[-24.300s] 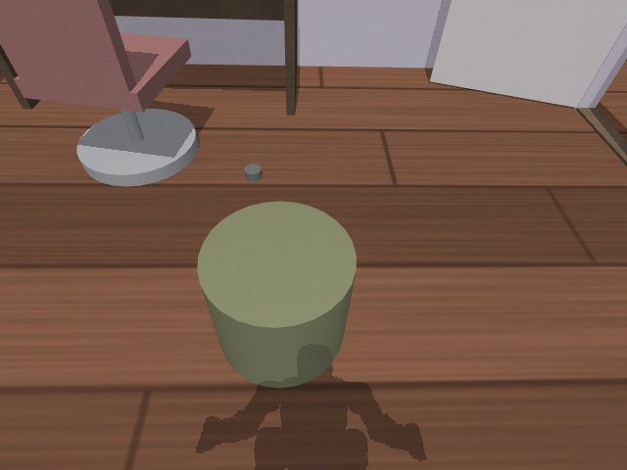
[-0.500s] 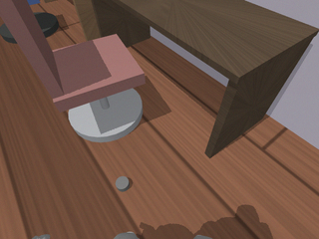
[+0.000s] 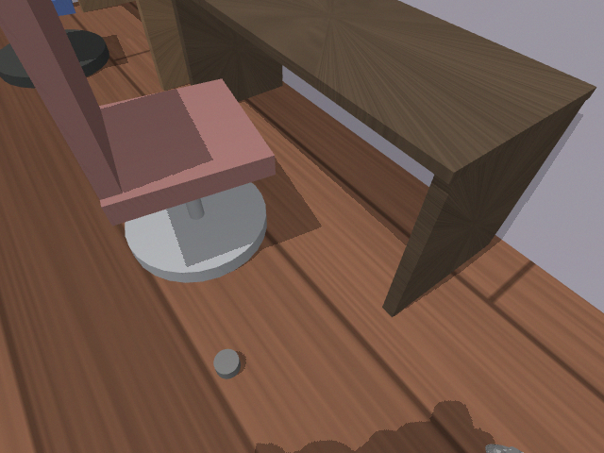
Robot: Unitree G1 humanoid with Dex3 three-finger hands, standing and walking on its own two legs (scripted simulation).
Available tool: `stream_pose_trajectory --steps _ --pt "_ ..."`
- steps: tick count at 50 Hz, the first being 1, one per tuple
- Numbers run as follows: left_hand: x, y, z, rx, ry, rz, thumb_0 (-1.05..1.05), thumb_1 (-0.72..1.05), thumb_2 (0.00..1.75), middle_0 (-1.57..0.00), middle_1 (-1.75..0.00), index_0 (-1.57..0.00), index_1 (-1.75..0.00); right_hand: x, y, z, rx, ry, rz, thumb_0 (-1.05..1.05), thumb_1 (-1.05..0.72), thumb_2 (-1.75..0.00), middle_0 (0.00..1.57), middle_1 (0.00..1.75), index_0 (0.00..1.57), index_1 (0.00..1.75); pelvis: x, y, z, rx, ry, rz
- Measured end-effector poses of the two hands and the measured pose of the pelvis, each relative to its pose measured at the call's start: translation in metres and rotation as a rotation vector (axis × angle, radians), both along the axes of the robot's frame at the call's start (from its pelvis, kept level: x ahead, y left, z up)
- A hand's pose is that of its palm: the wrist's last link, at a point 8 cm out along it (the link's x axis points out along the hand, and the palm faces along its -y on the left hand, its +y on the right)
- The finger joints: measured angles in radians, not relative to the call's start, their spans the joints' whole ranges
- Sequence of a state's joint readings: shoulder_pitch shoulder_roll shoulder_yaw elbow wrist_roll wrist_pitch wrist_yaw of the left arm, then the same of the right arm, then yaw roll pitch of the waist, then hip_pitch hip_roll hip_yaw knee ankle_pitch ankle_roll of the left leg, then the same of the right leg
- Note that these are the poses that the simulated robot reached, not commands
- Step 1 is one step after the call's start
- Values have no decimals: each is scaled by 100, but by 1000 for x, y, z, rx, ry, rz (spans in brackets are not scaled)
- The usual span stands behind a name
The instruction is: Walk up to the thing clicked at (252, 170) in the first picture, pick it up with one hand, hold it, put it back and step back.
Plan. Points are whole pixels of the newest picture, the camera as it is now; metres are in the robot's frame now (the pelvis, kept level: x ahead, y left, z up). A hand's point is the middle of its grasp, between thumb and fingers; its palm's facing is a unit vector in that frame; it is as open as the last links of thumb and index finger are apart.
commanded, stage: walk up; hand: left
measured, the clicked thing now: (227, 363) +0.48 +0.25 -0.75
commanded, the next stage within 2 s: stand in 0.84 s
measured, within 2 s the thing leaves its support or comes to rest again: neither
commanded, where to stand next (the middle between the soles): +0.09 +0.01 m, yaw -1 degrees
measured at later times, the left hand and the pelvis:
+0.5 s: hand out of the picture +0.11 +0.26 -0.14, palm faces -0.05 -0.93 -0.35, open 7.4 cm; pelvis +0.01 +0.00 +0.01, yaw -1 degrees
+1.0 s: hand out of the picture +0.10 +0.25 -0.15, palm faces -0.05 -0.94 -0.35, open 7.4 cm; pelvis +0.02 +0.00 +0.01, yaw -1 degrees
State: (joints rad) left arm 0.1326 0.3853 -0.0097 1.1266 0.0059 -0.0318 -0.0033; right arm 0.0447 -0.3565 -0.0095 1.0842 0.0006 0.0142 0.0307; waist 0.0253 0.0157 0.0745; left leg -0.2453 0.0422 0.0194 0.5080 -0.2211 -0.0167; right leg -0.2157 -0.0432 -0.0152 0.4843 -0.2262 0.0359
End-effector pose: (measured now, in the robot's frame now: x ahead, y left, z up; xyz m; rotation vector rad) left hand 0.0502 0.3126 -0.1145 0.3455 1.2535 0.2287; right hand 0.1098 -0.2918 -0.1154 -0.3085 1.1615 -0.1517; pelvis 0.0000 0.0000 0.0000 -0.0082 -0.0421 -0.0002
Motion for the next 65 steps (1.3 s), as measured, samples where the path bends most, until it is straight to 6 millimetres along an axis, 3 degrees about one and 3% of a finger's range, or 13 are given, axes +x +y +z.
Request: stream_pose_trajectory --steps 7,21,34,52,65 --pt "19 -1 7 3 -19 -18 1 91 90 -21 -30 -21 -30 -3 -2 2 3 11 -34 0 -90 -89 21 30 20 30 3 2 5 5 -2 -8" --pt "54 -10 8 -26 -58 -59 0 91 90 -21 -30 -21 -30 -31 -5 4 -6 72 -87 0 -90 -89 21 30 20 30 9 4 9 8 1 -16" --pt "53 -11 7 -28 -46 -54 1 91 90 -21 -30 -21 -30 -35 -4 3 -5 76 -100 0 -90 -89 21 30 20 30 12 4 9 8 -2 -18" --pt "41 -16 6 -32 -9 -36 1 91 90 -21 -30 -20 -30 -19 -6 5 -3 53 -66 0 -90 -89 21 30 20 30 18 -3 10 11 4 -12" --pt "46 -27 5 -47 -17 -41 1 91 90 -21 -30 -21 -30 -14 -17 9 -20 49 -68 0 -90 -89 21 30 20 30 22 -10 11 8 3 -12"
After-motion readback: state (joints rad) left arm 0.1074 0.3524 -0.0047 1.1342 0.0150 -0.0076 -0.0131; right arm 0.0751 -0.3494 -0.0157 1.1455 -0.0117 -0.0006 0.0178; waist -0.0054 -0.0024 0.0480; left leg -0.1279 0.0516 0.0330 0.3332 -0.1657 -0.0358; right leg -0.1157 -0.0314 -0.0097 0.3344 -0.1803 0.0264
